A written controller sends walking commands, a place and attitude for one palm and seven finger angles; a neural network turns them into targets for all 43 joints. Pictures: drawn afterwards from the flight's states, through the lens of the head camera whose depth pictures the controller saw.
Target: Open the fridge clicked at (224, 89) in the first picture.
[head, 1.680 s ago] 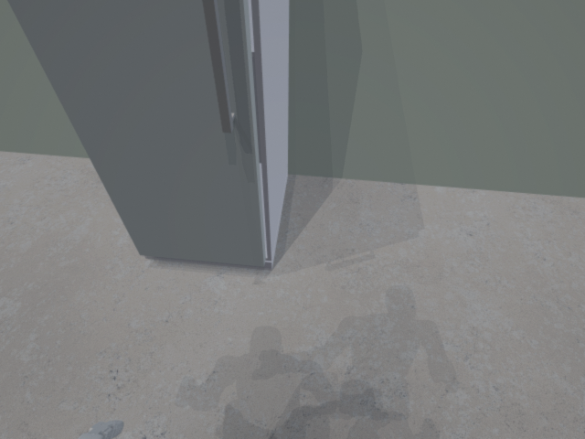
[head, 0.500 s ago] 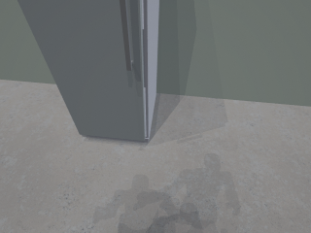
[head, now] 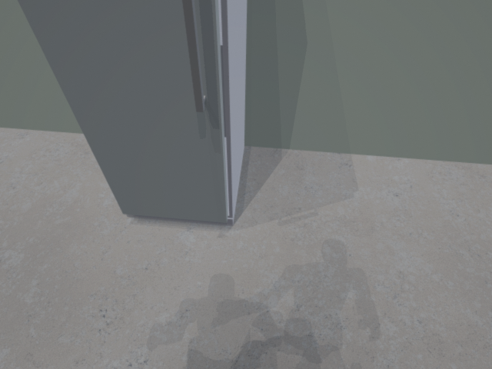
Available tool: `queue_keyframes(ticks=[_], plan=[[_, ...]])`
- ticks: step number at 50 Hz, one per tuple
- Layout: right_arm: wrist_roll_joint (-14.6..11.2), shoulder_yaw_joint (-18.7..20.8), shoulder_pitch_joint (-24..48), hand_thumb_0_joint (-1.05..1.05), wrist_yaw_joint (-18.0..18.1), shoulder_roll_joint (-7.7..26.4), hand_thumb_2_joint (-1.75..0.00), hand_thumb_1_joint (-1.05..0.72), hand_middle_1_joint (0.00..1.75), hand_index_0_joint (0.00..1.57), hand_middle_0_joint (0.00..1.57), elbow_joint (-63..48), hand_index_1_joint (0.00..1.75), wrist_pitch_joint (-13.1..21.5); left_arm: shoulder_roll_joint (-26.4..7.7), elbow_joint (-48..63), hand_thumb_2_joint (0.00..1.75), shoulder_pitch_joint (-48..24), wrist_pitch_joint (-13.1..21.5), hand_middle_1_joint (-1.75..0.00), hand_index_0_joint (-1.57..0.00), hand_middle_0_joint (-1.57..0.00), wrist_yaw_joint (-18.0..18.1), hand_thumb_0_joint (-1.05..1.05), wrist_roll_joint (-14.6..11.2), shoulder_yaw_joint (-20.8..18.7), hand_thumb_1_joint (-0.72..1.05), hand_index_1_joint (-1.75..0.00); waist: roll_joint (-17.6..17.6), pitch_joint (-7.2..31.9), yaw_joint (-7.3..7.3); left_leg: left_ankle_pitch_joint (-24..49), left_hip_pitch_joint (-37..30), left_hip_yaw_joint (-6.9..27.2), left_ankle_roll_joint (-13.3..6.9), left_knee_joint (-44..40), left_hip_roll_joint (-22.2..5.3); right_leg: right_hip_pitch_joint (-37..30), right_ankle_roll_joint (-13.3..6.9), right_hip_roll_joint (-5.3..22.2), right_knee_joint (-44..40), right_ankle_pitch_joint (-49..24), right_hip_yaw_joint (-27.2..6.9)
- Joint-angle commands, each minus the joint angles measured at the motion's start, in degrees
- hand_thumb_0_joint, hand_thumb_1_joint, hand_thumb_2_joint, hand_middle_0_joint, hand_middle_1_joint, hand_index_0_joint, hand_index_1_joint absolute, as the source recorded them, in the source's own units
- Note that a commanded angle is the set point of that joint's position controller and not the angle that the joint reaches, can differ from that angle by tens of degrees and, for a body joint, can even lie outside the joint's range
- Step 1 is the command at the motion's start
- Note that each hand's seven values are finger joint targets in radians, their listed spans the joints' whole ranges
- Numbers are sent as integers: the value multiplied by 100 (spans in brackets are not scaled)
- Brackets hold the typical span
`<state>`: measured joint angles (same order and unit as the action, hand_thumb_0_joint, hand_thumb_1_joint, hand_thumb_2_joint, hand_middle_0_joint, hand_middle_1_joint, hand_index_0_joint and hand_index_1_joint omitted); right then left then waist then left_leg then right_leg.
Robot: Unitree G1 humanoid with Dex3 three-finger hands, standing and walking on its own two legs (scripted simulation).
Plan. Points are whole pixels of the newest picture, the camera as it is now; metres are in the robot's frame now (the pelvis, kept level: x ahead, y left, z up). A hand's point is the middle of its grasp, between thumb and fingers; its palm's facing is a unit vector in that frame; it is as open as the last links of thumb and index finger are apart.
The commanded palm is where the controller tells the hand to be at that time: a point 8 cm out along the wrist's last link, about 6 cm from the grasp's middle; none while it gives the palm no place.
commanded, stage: walk to a spot facing it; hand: right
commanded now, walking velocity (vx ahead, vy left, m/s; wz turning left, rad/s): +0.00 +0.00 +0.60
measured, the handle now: (192, 18) +0.81 +0.18 +0.21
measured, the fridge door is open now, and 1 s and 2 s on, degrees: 0 0 0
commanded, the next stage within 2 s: none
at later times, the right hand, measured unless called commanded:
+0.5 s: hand out of the picture +0.05 -0.17 -0.18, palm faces -0.16 +0.96 -0.25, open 7.4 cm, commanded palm none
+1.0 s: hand out of the picture +0.15 -0.22 -0.17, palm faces -0.44 +0.87 -0.21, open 7.4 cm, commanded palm none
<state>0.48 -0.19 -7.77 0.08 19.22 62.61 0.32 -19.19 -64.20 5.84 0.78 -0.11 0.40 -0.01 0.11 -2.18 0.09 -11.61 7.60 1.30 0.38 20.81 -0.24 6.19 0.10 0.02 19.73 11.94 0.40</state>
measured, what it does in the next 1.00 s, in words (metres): steps on the spot, turning left: right foot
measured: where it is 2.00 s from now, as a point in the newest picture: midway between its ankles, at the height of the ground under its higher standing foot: outside the picture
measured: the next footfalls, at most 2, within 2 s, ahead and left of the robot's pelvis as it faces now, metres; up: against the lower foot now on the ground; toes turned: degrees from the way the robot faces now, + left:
right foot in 0.78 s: +0.04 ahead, -0.13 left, +0.00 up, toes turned +23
left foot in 1.28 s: -0.13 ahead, +0.06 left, +0.00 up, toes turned +48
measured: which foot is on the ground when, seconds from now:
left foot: down 0.00-0.78, up 0.80-1.00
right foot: down 0.00-0.36, up 0.38-0.76, down 0.78-1.00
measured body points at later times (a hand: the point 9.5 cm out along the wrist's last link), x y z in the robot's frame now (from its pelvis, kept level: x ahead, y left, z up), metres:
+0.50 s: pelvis -0.03 +0.02 -0.02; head +0.01 +0.04 +0.43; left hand +0.00 +0.28 -0.17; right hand +0.05 -0.22 -0.16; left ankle -0.02 +0.11 -0.75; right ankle -0.02 -0.12 -0.68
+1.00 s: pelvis -0.04 -0.07 +0.00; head +0.00 -0.09 +0.45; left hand -0.10 +0.19 -0.12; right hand +0.17 -0.27 -0.16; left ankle -0.12 +0.06 -0.65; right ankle +0.00 -0.14 -0.75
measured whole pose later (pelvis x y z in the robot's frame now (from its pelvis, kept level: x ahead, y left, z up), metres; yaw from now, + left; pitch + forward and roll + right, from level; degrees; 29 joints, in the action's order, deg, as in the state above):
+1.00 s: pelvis -0.04 -0.07 +0.00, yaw +31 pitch -1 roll +3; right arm 1.5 6.4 -11.6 -1.7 16.7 52.0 -4.9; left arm -10.7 -52.1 12.8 0.1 1.9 1.1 -1.7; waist 2.3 -2.5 0.9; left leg -20.6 29.5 1.8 4.6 65.8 0.5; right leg 10.4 -2.3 3.7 26.8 15.5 7.6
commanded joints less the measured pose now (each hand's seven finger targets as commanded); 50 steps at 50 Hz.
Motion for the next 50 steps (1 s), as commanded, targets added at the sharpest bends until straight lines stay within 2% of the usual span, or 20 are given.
queue_keyframes(ticks=[1, 3, 7, 10, 13, 14, 16, 17, 18, 19, 23, 33, 37, 38, 39, 40, 41, 42, 44, 50], plan=[[21, 240, 147, 0, 63, 1036, -90, -90, 30, 20, 20, -424, 30, 80, -1009, 368, 90, -100, 94, -30, -20, -20, 127, 0, 17, -205, 90, -30, 63, 388, -19, 1442, 127, 641, -237, -78, -627, -139, -103, 735, -19, -1070, -333], [20, 182, -140, 0, 88, 604, -90, -90, 30, 20, 20, -452, 30, -62, -531, 405, 90, 188, 7, -30, -20, -20, 154, 0, 22, -152, 90, -30, 71, 434, -41, 1713, 267, 710, -186, 197, -607, -106, -19, 751, 234, -1108, -111], [51, 295, -313, 0, 60, 600, -90, -90, 30, 20, 20, -747, 30, -195, -601, 723, 90, 298, -97, -30, -20, -20, 206, 0, 33, -306, 90, -30, -17, 416, -48, 1736, 755, 803, -211, 776, -444, -5, -81, 917, 563, -889, -8], [63, 348, -341, 0, 6, 476, -90, -90, 30, 20, 20, -1000, 30, -251, -682, 967, 90, 234, -118, -30, -20, -20, 214, 0, 45, -414, 90, -30, -481, 264, -38, 1121, 1290, 626, -137, 1514, -120, 143, -292, 1286, 383, -541, -253], [72, 422, -483, 0, -48, 232, -90, -90, 30, 20, 20, -1167, 30, -316, -715, 1164, 90, 34, -77, -30, -20, -20, 199, 0, 57, -493, 90, -30, -1101, 172, 80, -1530, 1371, 10, 37, 3091, -20, 643, -910, 2159, 42, -1143, -567], [65, 458, -610, 0, -61, 181, -90, -90, 30, 20, 20, -1210, 30, -317, -675, 1263, 90, -124, -67, -30, -20, -20, 204, 0, 73, -503, 90, -30, -1022, 105, 192, -1687, 1163, 77, 8, 3015, -192, 879, -928, 2206, 215, -1341, -456], [96, 506, -1195, 0, -88, 158, -90, -90, 30, 20, 20, -1112, 30, -246, -652, 1357, 90, -293, -96, -30, -20, -20, 189, 0, 84, -527, 90, -30, -387, 231, 495, -659, 395, -65, -21, 1677, -197, 1239, -469, 1744, 1402, -1118, 186], [156, 576, -1430, 0, -48, 486, -90, -90, 30, 20, 20, -1083, 30, -156, -380, 1420, 90, -195, -154, -30, -20, -20, 163, 0, 44, -501, 90, -30, 902, 197, 541, 650, 211, 1053, -219, 361, -793, 1745, 40, 923, 2923, 117, 790], [143, 625, -1473, 0, 36, 941, -90, -90, 30, 20, 20, -1151, 30, -90, 6, 1649, 90, -161, -161, -30, -20, -20, 135, 0, 15, -425, 90, -30, 1995, 107, 435, 2037, 247, 3193, -901, -358, -2016, 2752, 318, 141, 4163, 2196, 591], [83, 637, -1459, 0, 98, 849, -90, -90, 30, 20, 20, -1214, 30, -113, -111, 1610, 90, -143, -208, -30, -20, -20, 167, 0, 16, -445, 90, -30, 1229, 352, 437, 1287, 318, 3105, -1220, -529, -2008, 2593, 241, 283, 4568, 2037, -196], [76, 593, -657, 0, 100, 440, -90, -90, 30, 20, 20, -1440, 30, -91, -30, 1417, 90, 72, -174, -30, -20, -20, 138, 0, 51, -459, 90, -30, 626, 382, 75, 1165, 478, 2117, -1096, -175, -1259, 2440, 341, 434, 4544, 1014, -188], [114, 723, -913, 0, 68, 516, -90, -90, 30, 20, 20, -1344, 30, -170, 146, 1561, 90, -9, -114, -30, -20, -20, 217, 0, -20, -431, 90, -30, 874, 746, 273, 1796, -25, 2470, -1120, 57, -969, 1887, 324, 130, 2629, 1315, -53], [99, 723, -419, 0, 53, 539, -90, -90, 30, 20, 20, -1490, 30, -256, 125, 1455, 90, 719, -49, -30, -20, -20, 264, 0, -60, -436, 90, -30, 938, 692, -101, 1127, 1116, 2569, -722, 232, -711, 421, 179, 0, 901, 669, 10], [65, 687, -280, 0, 32, 385, -90, -90, 30, 20, 20, -1568, 30, -272, -44, 1390, 90, 1044, 5, -30, -20, -20, 293, 0, -51, -463, 90, -30, 542, 756, -276, 463, 1807, 2219, -440, 626, -321, -390, 57, 302, 256, 495, -212], [18, 626, -330, 0, -27, -5, -90, -90, 30, 20, 20, -1710, 30, -291, -567, 1457, 90, 1045, 47, -30, -20, -20, 299, 0, 26, -545, 90, -30, -1134, 669, -277, -891, 2889, 1308, -111, 1805, 485, -883, -323, 1676, -606, 918, -1709], [81, 655, -284, 0, -65, 7, -90, -90, 30, 20, 20, -1803, 30, -272, -870, 1621, 90, 836, -3, -30, -20, -20, 289, 0, 49, -582, 90, -30, -1667, 322, -182, -2004, 3078, 389, 195, 3257, 536, -91, -789, 2779, -820, 514, -2403], [154, 720, -215, 0, -43, 184, -90, -90, 30, 20, 20, -1674, 30, -319, -640, 1627, 90, 600, 17, -30, -20, -20, 303, 0, 79, -523, 90, -30, -1605, 187, -143, -1916, 2930, 678, 251, 4084, 257, 525, -942, 2768, -776, 220, -2465], [169, 776, -261, 0, -113, 295, -90, -90, 30, 20, 20, -1560, 30, -318, -353, 1720, 90, 316, 21, -30, -20, -20, 295, 0, 94, -432, 90, -30, -818, -97, 43, -1475, 2668, 553, 265, 4665, 189, 951, -884, 2278, -687, 168, -1730], [157, 729, -592, 0, -204, 45, -90, -90, 30, 20, 20, -1420, 30, -350, -211, 1794, 90, 80, 62, -30, -20, -20, 287, 0, 103, -387, 90, -30, -684, -44, 238, -925, 2706, 228, 357, 5099, 117, 696, -690, 1638, -443, -474, -623], [91, 614, -29, 0, -228, -129, -90, -90, 30, 20, 20, -1559, 30, -407, -254, 1469, 90, 1019, 60, -30, -20, -20, 272, 0, 83, -450, 90, -30, -827, 6, -142, -1015, 2706, -92, 451, 4185, -131, -188, -828, 1787, -260, -1375, -206]])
